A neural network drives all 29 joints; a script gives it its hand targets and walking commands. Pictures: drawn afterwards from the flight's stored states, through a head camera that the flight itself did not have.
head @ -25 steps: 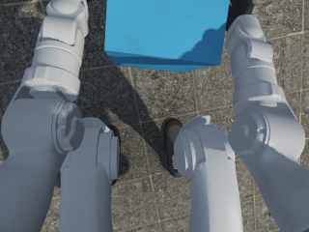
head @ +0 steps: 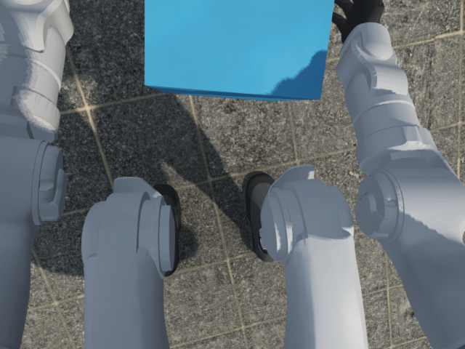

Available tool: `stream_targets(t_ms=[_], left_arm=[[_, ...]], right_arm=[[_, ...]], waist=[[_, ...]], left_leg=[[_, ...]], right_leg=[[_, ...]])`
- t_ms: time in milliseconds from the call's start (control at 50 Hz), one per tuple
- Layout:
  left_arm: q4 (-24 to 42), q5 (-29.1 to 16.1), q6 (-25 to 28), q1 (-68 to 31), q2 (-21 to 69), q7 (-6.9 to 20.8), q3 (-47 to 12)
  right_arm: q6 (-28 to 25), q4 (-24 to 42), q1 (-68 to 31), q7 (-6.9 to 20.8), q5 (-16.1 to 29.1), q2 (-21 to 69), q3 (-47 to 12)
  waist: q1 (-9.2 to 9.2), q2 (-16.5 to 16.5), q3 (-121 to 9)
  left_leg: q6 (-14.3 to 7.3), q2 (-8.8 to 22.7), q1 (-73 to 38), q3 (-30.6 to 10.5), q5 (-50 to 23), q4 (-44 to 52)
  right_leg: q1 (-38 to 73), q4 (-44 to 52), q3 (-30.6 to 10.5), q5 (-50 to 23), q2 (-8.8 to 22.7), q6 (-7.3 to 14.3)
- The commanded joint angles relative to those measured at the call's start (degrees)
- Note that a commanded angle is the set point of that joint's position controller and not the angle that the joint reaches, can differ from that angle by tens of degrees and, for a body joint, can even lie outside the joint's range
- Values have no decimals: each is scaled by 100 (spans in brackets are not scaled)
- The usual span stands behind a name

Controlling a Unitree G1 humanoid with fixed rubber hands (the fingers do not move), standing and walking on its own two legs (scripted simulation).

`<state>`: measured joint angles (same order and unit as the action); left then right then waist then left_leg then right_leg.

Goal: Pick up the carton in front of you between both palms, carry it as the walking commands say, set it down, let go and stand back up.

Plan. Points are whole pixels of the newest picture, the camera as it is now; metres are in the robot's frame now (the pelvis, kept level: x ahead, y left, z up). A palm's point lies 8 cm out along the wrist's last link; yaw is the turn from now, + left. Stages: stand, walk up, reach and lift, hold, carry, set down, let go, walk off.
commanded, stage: set down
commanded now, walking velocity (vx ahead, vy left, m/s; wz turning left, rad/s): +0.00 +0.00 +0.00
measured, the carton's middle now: (229, 28) +0.53 -0.03 -0.24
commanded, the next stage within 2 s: let go in 0.98 s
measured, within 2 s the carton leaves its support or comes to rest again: neither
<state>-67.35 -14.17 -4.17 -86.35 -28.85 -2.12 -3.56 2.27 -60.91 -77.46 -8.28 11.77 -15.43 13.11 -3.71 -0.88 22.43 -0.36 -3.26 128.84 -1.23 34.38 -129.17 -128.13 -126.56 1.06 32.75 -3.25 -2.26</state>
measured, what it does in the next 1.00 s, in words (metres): rises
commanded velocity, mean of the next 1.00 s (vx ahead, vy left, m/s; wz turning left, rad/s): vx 0.00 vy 0.00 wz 0.00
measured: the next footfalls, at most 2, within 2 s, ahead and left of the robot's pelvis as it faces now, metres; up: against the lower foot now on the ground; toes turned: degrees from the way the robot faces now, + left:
none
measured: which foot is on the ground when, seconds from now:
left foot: down 0.00-1.00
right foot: down 0.00-1.00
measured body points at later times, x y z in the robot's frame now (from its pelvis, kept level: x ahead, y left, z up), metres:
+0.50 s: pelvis +0.01 +0.00 +0.12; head +0.34 +0.01 +0.42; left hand +0.59 +0.19 +0.00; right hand +0.53 -0.20 +0.00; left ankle +0.10 +0.11 -0.33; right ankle +0.12 -0.12 -0.33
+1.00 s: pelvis +0.03 +0.00 +0.25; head +0.34 +0.02 +0.58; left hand +0.59 +0.20 +0.15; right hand +0.53 -0.21 +0.15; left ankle +0.10 +0.11 -0.33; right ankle +0.12 -0.12 -0.33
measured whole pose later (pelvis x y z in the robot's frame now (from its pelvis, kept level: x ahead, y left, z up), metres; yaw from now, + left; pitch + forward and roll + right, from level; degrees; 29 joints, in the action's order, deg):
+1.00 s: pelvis +0.03 +0.00 +0.25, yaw +1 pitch +47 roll -2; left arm -56.2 1.5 -9.7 -68.6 -21.5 3.1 12.5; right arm 9.1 -42.1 -57.0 -5.1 2.2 -8.1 20.2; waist -5.3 1.2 -4.9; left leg -0.6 -2.9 97.3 -2.3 22.1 -72.9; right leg -96.8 -70.9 -1.3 20.7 -2.3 -1.6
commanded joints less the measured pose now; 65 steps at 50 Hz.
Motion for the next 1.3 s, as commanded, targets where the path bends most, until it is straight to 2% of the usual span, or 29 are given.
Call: stream_targets(t_ms=[0, 80, 140, 240, 400, 620, 840, 980, 1060, 1140, 1220, 1280], left_arm=[[611, -46, 51, -1483, -443, -22, 102], [1190, 331, -104, -1266, -592, -111, 543], [1276, 664, -245, -1075, -600, -100, 896], [1059, 897, -238, -774, -339, 54, 1123], [1176, 959, -324, -668, -186, 212, 1110], [1912, 1194, -595, -384, -232, 301, 1318], [1784, 1417, -523, 157, 17, 464, 1536], [1628, 1681, -408, 513, 204, 537, 1754], [1815, 1981, -382, 1199, 461, 426, 1935], [2462, 2206, -384, 2319, 901, 161, 2003], [3265, 2135, -282, 3370, 1168, -21, 1880], [3711, 1973, -153, 3970, 1214, -5, 1721]], right_arm=[[-40, 992, -1105, -88, 86, -806, -63], [178, 1815, -910, -189, 135, -543, -155], [393, 1947, -655, -223, -13, -328, -41], [445, 1725, -324, -166, -403, -94, 246], [521, 1926, -94, -81, -590, -108, 477], [747, 2646, 314, 51, -569, -137, 489], [650, 2547, 814, 231, -828, 39, 665], [541, 2417, 1138, 377, -1052, 230, 777], [472, 2523, 1744, 554, -1311, 216, 762], [412, 2837, 2728, 829, -1590, 94, 583], [320, 3225, 3624, 1079, -1697, -94, 313], [235, 3412, 4198, 1193, -1598, -113, 94]], waist=[[-339, 659, -7938], [-90, 514, -8829], [21, 469, -8425], [-58, 457, -7544], [-229, 721, -8045], [-188, 857, -8930], [-266, 789, -8461], [-220, 733, -8048], [-150, 727, -8341], [-91, 666, -8563], [-92, 461, -8150], [-93, 330, -7590]], left_leg=[[82, 219, -3911, 6, -1947, 1170], [-2, 108, -4133, 222, -1882, 1548], [-50, 66, -3876, 298, -1635, 1930], [-55, 53, -3478, 240, -1507, 2433], [29, -3, -4156, 211, -1691, 3228], [75, -92, -5672, 222, -2441, 4346], [109, -75, -6595, 72, -2889, 5641], [117, -36, -7045, 0, -3138, 6409], [154, -27, -7765, -44, -3641, 6813], [221, -34, -8644, -81, -4178, 7226], [234, -36, -8872, -83, -4023, 7717], [205, -17, -8795, -60, -3696, 8056]], right_leg=[[3624, 1000, 308, -2267, 106, -24], [4344, 1365, 354, -2330, -34, -27], [4186, 1752, 319, -2077, -111, -56], [3638, 2260, 273, -1889, -123, -99], [3760, 3030, 380, -1952, -124, -71], [4554, 4177, 437, -2398, -167, -101], [5179, 5502, 345, -2709, -107, -135], [5645, 6272, 267, -2899, -72, -144], [6112, 6646, 283, -3164, -74, -118], [6705, 7010, 276, -3431, -72, -31], [7653, 7415, 143, -3604, -32, 72], [8371, 7733, 0, -3690, 33, 97]])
